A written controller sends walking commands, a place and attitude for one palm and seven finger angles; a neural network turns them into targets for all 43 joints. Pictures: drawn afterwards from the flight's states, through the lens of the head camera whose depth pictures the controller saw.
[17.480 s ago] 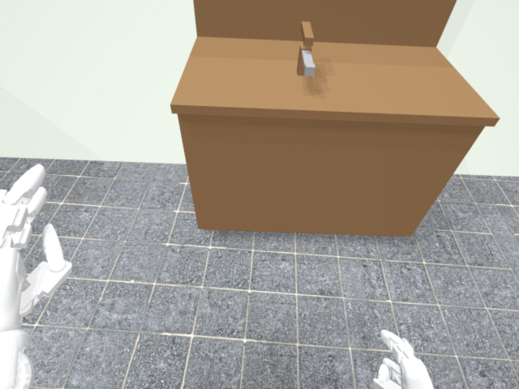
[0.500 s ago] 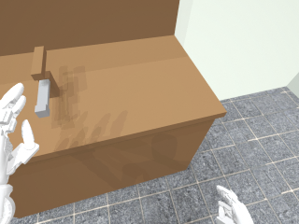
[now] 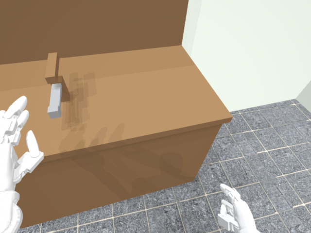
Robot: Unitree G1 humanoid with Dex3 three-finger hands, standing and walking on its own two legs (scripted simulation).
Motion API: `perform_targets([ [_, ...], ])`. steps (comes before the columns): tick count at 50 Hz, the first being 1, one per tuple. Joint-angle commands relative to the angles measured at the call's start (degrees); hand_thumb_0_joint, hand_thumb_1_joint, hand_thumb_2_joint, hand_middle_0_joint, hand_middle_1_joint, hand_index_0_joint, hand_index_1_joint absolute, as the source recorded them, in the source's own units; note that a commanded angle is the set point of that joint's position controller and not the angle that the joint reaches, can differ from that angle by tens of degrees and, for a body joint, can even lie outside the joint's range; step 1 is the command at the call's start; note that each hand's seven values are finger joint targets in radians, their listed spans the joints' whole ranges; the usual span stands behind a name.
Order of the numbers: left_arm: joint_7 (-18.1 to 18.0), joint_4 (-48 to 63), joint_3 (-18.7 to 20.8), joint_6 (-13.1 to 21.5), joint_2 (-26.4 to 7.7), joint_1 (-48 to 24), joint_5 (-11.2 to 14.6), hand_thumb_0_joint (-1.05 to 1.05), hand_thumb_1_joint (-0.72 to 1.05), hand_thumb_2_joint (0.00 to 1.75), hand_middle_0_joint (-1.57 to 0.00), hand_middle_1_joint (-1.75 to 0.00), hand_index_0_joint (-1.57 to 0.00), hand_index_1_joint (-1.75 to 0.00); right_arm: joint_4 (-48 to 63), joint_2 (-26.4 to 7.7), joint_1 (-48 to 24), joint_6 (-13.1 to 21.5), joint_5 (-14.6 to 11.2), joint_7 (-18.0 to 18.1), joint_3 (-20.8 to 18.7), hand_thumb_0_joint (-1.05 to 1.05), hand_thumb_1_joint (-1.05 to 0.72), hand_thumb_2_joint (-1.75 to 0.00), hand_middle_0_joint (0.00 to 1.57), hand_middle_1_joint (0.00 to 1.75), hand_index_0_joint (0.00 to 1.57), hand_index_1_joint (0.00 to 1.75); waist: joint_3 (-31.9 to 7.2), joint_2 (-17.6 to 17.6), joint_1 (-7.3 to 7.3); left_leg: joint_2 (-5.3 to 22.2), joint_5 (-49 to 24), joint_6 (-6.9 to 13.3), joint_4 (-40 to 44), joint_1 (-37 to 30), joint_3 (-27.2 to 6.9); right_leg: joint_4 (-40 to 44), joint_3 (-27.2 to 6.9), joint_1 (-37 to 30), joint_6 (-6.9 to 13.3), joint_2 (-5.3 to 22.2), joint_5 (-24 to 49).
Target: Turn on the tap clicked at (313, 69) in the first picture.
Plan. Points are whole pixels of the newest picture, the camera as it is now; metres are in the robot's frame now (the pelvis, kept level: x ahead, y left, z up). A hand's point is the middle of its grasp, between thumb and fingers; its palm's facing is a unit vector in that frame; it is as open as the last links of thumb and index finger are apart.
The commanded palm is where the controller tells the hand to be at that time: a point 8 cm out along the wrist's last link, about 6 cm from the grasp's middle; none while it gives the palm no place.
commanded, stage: come to a stop and stand still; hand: left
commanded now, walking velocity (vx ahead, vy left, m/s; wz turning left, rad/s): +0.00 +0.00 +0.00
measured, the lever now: (54, 111) +0.40 +0.35 +0.05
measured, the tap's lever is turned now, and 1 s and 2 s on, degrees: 0 0 0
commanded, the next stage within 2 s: look again from close up in 0.12 s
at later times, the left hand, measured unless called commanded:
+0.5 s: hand (47, 147) +0.23 +0.24 +0.15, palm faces +0.39 -0.85 -0.35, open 7.4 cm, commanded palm +0.17 +0.28 +0.18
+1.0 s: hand (70, 152) +0.23 +0.21 +0.13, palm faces +0.24 -0.88 -0.40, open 7.4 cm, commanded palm +0.18 +0.27 +0.18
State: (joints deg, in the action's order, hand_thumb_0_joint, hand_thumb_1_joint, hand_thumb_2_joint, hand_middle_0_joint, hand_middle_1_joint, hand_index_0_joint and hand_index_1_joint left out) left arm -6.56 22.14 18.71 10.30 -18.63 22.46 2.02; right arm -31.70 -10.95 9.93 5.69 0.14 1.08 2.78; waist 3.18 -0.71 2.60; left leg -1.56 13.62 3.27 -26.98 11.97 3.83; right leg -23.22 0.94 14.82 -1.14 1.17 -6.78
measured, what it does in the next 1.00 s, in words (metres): stands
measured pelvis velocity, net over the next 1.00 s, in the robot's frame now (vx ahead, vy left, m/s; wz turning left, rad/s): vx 0.01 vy -0.01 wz -0.03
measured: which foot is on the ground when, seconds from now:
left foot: down 0.00-1.00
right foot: down 0.00-1.00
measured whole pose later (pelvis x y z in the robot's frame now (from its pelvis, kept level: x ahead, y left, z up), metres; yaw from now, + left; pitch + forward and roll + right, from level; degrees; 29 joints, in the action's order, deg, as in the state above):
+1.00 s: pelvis +0.01 -0.01 +0.00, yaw -1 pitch -2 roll +0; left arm -3.0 23.7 15.2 11.2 -18.0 26.0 1.2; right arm -32.0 -10.6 13.2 6.5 -1.5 -1.0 1.3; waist 4.2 1.1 0.2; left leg -1.1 15.2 2.8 -27.8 11.1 5.1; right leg -26.4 -0.4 15.6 -0.7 0.6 -9.1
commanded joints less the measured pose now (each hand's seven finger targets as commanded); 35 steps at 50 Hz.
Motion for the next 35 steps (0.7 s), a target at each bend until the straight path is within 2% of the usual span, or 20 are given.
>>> perform_targets([
  [1,-1.34,17.69,6.32,3.76,-11.10,-9.06,-0.46,0.00,0.90,0.90,-0.20,-0.30,-0.20,-0.30,9.35,-8.15,-5.52,3.11,0.18,0.94,-3.10,0.00,-0.90,-0.90,0.20,0.30,0.20,0.30,-6.89,5.45,-0.97,5.51,8.58,-2.36,10.52,5.71,-5.87,3.35,-2.59,-8.62,1.59,0.92,-5.30],
  [2,-1.37,18.01,5.11,3.78,-9.55,-8.41,-0.40,0.00,0.90,0.90,-0.20,-0.30,-0.20,-0.30,9.28,-7.83,-5.21,3.35,0.23,0.95,-2.97,0.00,-0.90,-0.90,0.20,0.30,0.20,0.30,-7.56,5.76,-0.98,5.37,6.63,-2.53,9.98,5.11,-5.54,3.18,-2.13,-9.13,1.72,1.10,-3.99],
  [6,-1.85,17.54,6.35,3.36,-10.38,-4.48,-0.26,0.00,0.90,0.90,-0.20,-0.30,-0.20,-0.30,8.82,-8.31,-5.08,3.77,0.47,0.78,-3.19,0.00,-0.90,-0.90,0.20,0.30,0.20,0.30,-8.43,4.74,-0.95,4.54,1.78,-2.94,8.48,3.91,-5.41,3.58,-2.54,-9.82,2.04,1.31,-0.46],
  [9,-1.89,15.79,6.10,3.40,-9.21,-2.28,0.16,0.00,0.90,0.90,-0.20,-0.30,-0.20,-0.30,8.36,-8.27,-4.55,3.52,0.50,0.87,-3.39,0.00,-0.90,-0.90,0.20,0.30,0.20,0.30,-8.00,2.64,-1.10,4.43,0.42,-3.15,7.84,3.91,-5.24,4.00,-2.52,-9.57,1.95,1.53,0.22],
  [11,-1.93,14.55,7.41,3.32,-10.30,-0.13,0.33,0.00,0.90,0.90,-0.20,-0.30,-0.20,-0.30,8.11,-8.45,-4.72,3.19,0.57,1.03,-3.64,0.00,-0.90,-0.90,0.20,0.30,0.20,0.30,-8.06,3.39,-1.13,4.44,-1.25,-3.07,7.75,3.46,-5.28,3.99,-2.62,-9.59,2.01,1.58,1.55],
  [12,-1.77,14.30,6.40,3.39,-8.87,0.15,0.51,0.00,0.90,0.90,-0.20,-0.30,-0.20,-0.30,8.00,-8.21,-4.35,3.02,0.45,1.02,-3.60,0.00,-0.90,-0.90,0.20,0.30,0.20,0.30,-8.27,2.40,-1.25,4.60,-2.26,-3.17,7.66,3.45,-5.35,3.64,-2.27,-10.02,1.93,1.58,2.34],
  [15,-1.69,15.03,6.52,3.62,-9.26,-0.08,0.77,0.00,0.90,0.90,-0.20,-0.30,-0.20,-0.30,8.04,-8.59,-4.56,2.90,0.41,1.13,-3.84,0.00,-0.90,-0.90,0.20,0.30,0.20,0.30,-8.33,2.12,-1.28,4.44,-3.38,-3.12,7.43,2.94,-5.27,3.66,-2.30,-9.80,1.81,1.52,3.18],
  [16,-1.74,15.72,7.25,3.54,-10.34,-0.16,0.80,0.00,0.90,0.90,-0.20,-0.30,-0.20,-0.30,8.03,-8.66,-5.17,2.88,0.42,1.24,-3.83,0.00,-0.90,-0.90,0.20,0.30,0.20,0.30,-8.82,2.73,-1.21,4.38,-4.47,-3.11,7.55,2.27,-5.49,3.36,-2.29,-9.84,1.76,1.42,3.84],
  [18,-1.68,16.63,6.08,3.61,-9.34,-0.81,0.85,0.00,0.90,0.90,-0.20,-0.30,-0.20,-0.30,8.16,-8.66,-5.09,2.91,0.40,1.37,-3.85,0.00,-0.90,-0.90,0.20,0.30,0.20,0.30,-8.65,2.83,-1.25,4.37,-5.74,-3.17,7.33,2.12,-5.25,3.02,-2.02,-10.19,1.70,1.45,5.16],
  [21,-1.86,17.39,7.35,3.52,-10.90,-0.33,0.93,0.00,0.90,0.90,-0.20,-0.30,-0.20,-0.30,8.04,-8.75,-5.71,2.89,0.51,1.49,-3.93,0.00,-0.90,-0.90,0.20,0.30,0.20,0.30,-9.44,3.37,-1.08,4.22,-7.71,-3.18,7.10,1.11,-5.44,2.78,-2.00,-10.64,1.72,1.45,6.77],
  [22,-1.79,17.70,6.15,3.51,-9.49,-0.61,1.01,0.00,0.90,0.90,-0.20,-0.30,-0.20,-0.30,8.03,-8.59,-5.36,2.89,0.47,1.54,-3.94,0.00,-0.90,-0.90,0.20,0.30,0.20,0.30,-9.58,2.99,-1.21,4.35,-8.89,-3.22,6.70,0.79,-5.35,2.46,-1.82,-11.02,1.76,1.57,7.80],
  [25,-1.92,18.16,6.33,3.54,-9.73,-0.67,1.15,0.00,0.90,0.90,-0.20,-0.30,-0.20,-0.30,8.01,-8.65,-5.32,2.90,0.48,1.58,-4.02,0.00,-0.90,-0.90,0.20,0.30,0.20,0.30,-9.45,3.87,-1.12,4.10,-8.62,-3.40,6.84,0.50,-5.14,2.71,-2.01,-10.83,1.72,1.52,7.66],
  [26,-1.97,18.69,6.93,3.39,-10.48,-0.71,1.07,0.00,0.90,0.90,-0.20,-0.30,-0.20,-0.30,7.78,-8.84,-5.65,2.81,0.55,1.63,-4.10,0.00,-0.90,-0.90,0.20,0.30,0.20,0.30,-9.88,5.42,-1.15,4.06,-9.70,-3.57,6.89,-0.07,-5.23,2.42,-2.04,-10.83,1.78,1.30,8.08],
  [28,-2.00,17.57,6.09,3.22,-9.39,-0.71,1.23,0.00,0.90,0.90,-0.20,-0.30,-0.20,-0.30,7.91,-8.52,-5.48,2.62,0.50,1.68,-3.88,0.00,-0.90,-0.90,0.20,0.30,0.20,0.30,-8.90,3.43,-1.09,4.26,-8.59,-3.68,7.28,0.54,-5.37,2.82,-1.88,-10.64,1.66,1.33,7.08],
  [31,-1.93,17.07,6.49,2.97,-9.82,-0.82,1.24,0.00,0.90,0.90,-0.20,-0.30,-0.20,-0.30,7.58,-8.72,-5.75,2.28,0.48,1.75,-4.04,0.00,-0.90,-0.90,0.20,0.30,0.20,0.30,-8.71,4.37,-1.12,4.19,-8.23,-3.90,8.01,0.35,-5.59,2.79,-1.86,-10.23,1.61,0.85,6.18],
  [34,-1.85,16.12,5.92,2.77,-9.23,-1.78,1.29,0.00,0.90,0.90,-0.20,-0.30,-0.20,-0.30,7.81,-8.38,-5.77,1.85,0.39,1.84,-3.88,0.00,-0.90,-0.90,0.20,0.30,0.20,0.30,-7.65,3.24,-1.03,4.48,-6.85,-4.11,9.05,1.25,-5.66,3.19,-1.49,-10.26,1.30,0.50,4.97],
  [35,-1.35,30.86,41.15,9.04,-59.17,-64.51,-10.33,0.00,0.90,0.90,-0.20,-0.30,-0.20,-0.30,6.88,-9.73,5.18,4.57,2.65,1.54,-4.36,0.00,-0.90,-0.90,0.20,0.30,0.20,0.30,-2.36,-6.24,-1.63,8.74,-10.64,0.06,0.60,12.47,-6.93,0.79,-2.42,-8.33,-0.27,2.43,3.12],
])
